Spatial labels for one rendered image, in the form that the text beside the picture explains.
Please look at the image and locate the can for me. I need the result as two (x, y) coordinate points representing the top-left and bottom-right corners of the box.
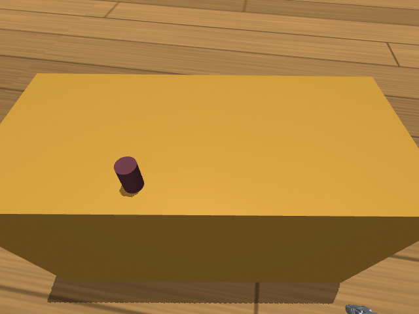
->
(114, 156), (144, 194)

